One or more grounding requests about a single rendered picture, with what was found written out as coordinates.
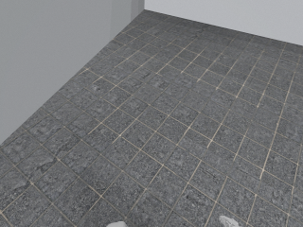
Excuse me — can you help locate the robot right hand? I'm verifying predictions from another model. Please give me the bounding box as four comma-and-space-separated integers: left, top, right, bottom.
219, 216, 241, 227

